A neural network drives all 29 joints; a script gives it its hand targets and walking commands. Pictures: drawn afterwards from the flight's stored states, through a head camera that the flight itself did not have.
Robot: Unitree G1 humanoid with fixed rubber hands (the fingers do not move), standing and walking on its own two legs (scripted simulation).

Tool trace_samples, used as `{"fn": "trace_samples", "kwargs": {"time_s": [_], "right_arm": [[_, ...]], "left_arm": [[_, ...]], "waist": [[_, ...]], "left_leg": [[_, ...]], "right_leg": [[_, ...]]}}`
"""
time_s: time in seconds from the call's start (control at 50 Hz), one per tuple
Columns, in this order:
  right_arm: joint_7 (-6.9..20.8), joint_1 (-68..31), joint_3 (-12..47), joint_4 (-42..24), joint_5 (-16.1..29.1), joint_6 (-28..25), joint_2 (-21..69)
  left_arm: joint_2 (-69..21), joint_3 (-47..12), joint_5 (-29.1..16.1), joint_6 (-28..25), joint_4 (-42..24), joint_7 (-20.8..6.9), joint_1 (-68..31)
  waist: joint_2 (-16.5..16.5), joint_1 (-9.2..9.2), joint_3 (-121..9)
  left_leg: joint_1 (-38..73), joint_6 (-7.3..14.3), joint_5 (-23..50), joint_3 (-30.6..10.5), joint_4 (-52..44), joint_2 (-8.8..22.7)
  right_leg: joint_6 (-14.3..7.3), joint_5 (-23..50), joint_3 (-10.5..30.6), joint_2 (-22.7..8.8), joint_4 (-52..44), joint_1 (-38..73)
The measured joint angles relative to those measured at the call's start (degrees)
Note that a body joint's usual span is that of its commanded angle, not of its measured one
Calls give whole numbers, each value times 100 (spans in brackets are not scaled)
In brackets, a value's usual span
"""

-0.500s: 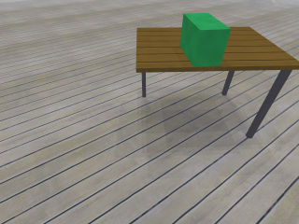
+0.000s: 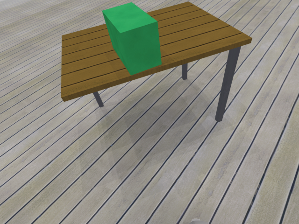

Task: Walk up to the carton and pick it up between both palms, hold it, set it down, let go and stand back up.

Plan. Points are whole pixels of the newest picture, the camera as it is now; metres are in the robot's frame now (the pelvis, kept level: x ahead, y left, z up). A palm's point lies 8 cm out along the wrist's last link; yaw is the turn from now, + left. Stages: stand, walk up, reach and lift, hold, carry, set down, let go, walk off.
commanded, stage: walk up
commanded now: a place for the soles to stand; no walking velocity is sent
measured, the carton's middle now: (131, 37) +0.96 +0.12 +0.07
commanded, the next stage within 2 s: none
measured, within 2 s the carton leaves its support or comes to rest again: neither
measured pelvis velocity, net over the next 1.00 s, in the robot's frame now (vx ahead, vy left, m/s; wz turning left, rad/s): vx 0.39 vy -0.04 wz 0.03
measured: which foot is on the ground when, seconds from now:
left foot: up 0.00-0.46, down 0.48-0.94, up 0.96-1.00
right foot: down 0.00-0.52, up 0.54-0.90, down 0.92-1.00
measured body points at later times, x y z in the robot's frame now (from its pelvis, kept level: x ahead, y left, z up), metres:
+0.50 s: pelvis +0.21 +0.01 +0.01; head +0.21 +0.02 +0.46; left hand +0.12 +0.24 -0.15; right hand +0.36 -0.19 -0.11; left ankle +0.29 +0.12 -0.70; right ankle +0.09 -0.08 -0.70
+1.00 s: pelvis +0.39 -0.04 +0.01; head +0.39 -0.07 +0.45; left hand +0.49 +0.21 -0.10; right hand +0.35 -0.29 -0.16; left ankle +0.30 +0.11 -0.67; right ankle +0.46 -0.14 -0.70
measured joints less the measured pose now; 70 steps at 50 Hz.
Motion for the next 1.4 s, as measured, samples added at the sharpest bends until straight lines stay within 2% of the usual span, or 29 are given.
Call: {"fn": "trace_samples", "kwargs": {"time_s": [0.06,0.14,0.2,0.26,0.34,0.42,0.48,0.5,0.52,0.58,0.64,0.7,0.76,0.82,0.88,0.92,0.96,1.02,1.08,1.22,1.3,1.36,1.4], "right_arm": [[-2,-257,16,-210,108,-3,-10],[-15,-443,54,-354,124,-119,115],[-4,-570,42,-398,77,-96,215],[45,-703,34,-442,25,-65,283],[90,-896,55,-492,18,-54,408],[104,-1007,80,-527,-6,-107,539],[57,-1008,96,-633,-12,-219,625],[22,-1035,87,-657,-20,-284,679],[-13,-1052,85,-718,-23,-336,709],[-152,-986,109,-844,112,-350,757],[-252,-768,112,-732,141,-374,779],[-266,-467,92,-503,127,-423,687],[-225,-191,64,-272,121,-433,539],[-137,-7,25,-91,121,-386,403],[-57,158,-8,57,115,-317,283],[-30,298,-7,106,96,-252,230],[-22,295,8,151,73,-150,126],[-1,200,8,62,29,19,89],[11,19,0,-76,38,47,70],[44,-469,27,-331,33,-2,153],[-13,-841,43,-436,87,-14,213],[-88,-1056,74,-466,166,-66,259],[-131,-1176,83,-448,188,-120,352]], "left_arm": [[-214,-87,-64,55,17,93,134],[-293,-121,21,-92,37,102,343],[-283,-145,52,-200,123,137,539],[-242,-161,92,-235,267,143,738],[-112,-149,158,-210,487,136,919],[35,-112,216,-184,675,111,1065],[119,-105,223,-84,783,71,1236],[156,-112,206,-46,834,55,1245],[163,-128,183,10,860,49,1216],[154,-143,146,185,788,62,1037],[216,-79,152,234,657,42,669],[267,-18,178,203,381,-17,283],[285,28,224,134,123,-93,-59],[264,42,238,43,-42,-140,-277],[206,35,254,-3,-86,-140,-296],[201,22,264,-40,-114,-119,-200],[84,18,250,-62,-89,-50,-193],[-65,-41,61,5,-103,87,-67],[-188,-92,-21,28,15,157,163],[-149,-116,86,-133,372,192,695],[-101,-171,61,-84,518,183,768],[-66,-236,5,39,567,128,694],[22,-239,-12,132,574,117,526]], "waist": [[96,-12,90],[45,100,48],[-43,216,-46],[-81,246,-161],[-183,275,-247],[-305,366,-325],[-434,400,-426],[-565,358,-409],[-632,323,-366],[-669,188,-190],[-714,73,-18],[-644,8,57],[-539,-31,51],[-459,-101,9],[-391,-163,-152],[-391,-185,-314],[-133,-146,-294],[-24,-123,-160],[40,-67,-69],[-71,142,-9],[-156,197,118],[-194,225,164],[-345,191,184]], "left_leg": [[-817,-13,505,-282,954,-323],[-1591,-50,790,-369,832,-471],[-1990,-87,914,-530,554,-537],[-2199,-114,1274,-579,-33,-490],[-2184,-104,1678,-385,-942,-378],[-1947,56,1851,-87,-1525,-404],[-1490,210,1747,128,-2010,-603],[-1442,225,1538,210,-1964,-718],[-1483,239,1353,271,-1763,-775],[-1347,241,1060,369,-1547,-782],[-860,214,1086,446,-1965,-781],[-364,155,1180,488,-2485,-715],[38,63,1208,539,-2881,-627],[309,-60,1086,589,-3006,-553],[477,-205,757,636,-2839,-468],[482,-282,396,635,-2490,-408],[244,-125,-93,336,-1655,-222],[-454,-32,-189,-210,47,-506],[-1137,-71,122,-296,743,-615],[-2212,-244,992,-485,56,-473],[-2157,-120,1963,-433,-1144,-427],[-1712,26,2711,-270,-2074,-573],[-1539,25,1977,-247,-2231,-715]], "right_leg": [[-43,-36,-125,136,-386,396],[-111,15,-334,261,-1095,1022],[-152,-14,-415,324,-1487,1441],[-148,-89,-507,380,-1798,1820],[-98,-355,-607,382,-1918,2229],[-7,-796,-717,326,-1779,2543],[121,-1331,-696,174,-1304,2582],[129,-1547,-645,15,-895,2466],[114,-1522,-486,-60,-207,2196],[218,-1399,0,15,1947,1174],[368,-1225,213,-48,2735,261],[478,-1065,313,-202,2229,-362],[458,-359,296,-393,1198,-639],[414,614,191,-501,180,-531],[388,889,113,-456,-554,-87],[403,601,77,-379,-923,364],[273,91,-59,-168,-531,344],[130,-152,-184,-133,-246,490],[133,-162,-288,-112,-615,896],[158,-58,-512,-79,-1643,1760],[284,-284,-587,-134,-1599,1958],[403,-723,-609,-211,-1077,1888],[468,-1085,-612,-369,-564,1730]]}}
